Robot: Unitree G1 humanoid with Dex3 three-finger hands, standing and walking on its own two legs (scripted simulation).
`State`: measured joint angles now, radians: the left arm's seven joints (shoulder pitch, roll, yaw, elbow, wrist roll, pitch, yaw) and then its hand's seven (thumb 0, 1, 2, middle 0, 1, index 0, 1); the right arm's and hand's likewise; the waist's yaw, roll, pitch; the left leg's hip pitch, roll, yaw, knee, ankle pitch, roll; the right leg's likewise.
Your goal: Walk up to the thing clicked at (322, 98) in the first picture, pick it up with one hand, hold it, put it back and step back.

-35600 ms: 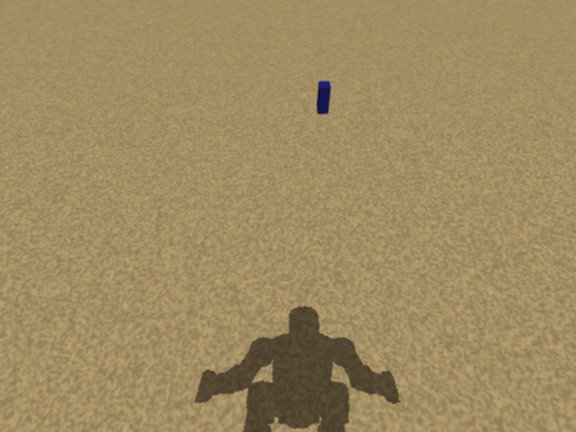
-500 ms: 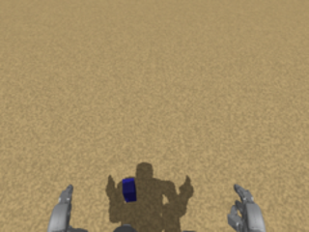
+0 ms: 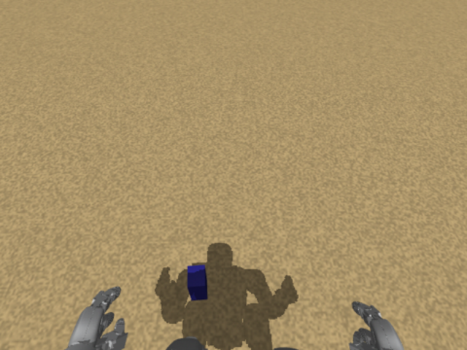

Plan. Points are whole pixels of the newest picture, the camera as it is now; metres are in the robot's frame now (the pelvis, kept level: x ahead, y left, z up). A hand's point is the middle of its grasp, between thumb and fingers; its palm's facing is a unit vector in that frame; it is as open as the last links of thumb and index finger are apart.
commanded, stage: stand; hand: left
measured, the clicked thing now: (197, 283) +0.43 +0.14 -0.65
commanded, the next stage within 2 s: step back in 1.94 s
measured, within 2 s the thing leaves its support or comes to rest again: neither
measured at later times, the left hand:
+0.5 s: hand out of the picture +0.04 +0.26 -0.12, palm faces +0.00 -0.95 -0.32, open 7.4 cm
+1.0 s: hand out of the picture +0.02 +0.26 -0.12, palm faces -0.01 -0.94 -0.34, open 7.4 cm
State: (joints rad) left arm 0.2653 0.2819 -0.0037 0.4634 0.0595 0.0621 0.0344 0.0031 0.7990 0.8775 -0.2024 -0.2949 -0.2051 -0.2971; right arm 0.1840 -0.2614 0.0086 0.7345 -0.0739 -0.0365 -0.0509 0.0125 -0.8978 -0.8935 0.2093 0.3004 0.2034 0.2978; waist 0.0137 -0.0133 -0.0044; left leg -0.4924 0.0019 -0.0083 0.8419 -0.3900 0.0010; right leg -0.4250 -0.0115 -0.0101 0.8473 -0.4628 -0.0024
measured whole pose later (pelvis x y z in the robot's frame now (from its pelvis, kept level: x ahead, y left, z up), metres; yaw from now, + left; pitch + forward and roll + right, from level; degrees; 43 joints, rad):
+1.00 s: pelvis -0.02 +0.01 +0.04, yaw +0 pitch -4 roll +0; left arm 0.17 0.32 0.00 1.14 0.02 -0.01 0.01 0.00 0.90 0.90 -0.20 -0.30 -0.20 -0.30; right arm 0.13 -0.32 -0.03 1.15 -0.02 0.01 0.00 0.01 -0.90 -0.89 0.21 0.30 0.20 0.30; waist 0.01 0.01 0.06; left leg -0.17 -0.01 -0.01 0.36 -0.12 0.01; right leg -0.11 -0.03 -0.01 0.37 -0.20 0.02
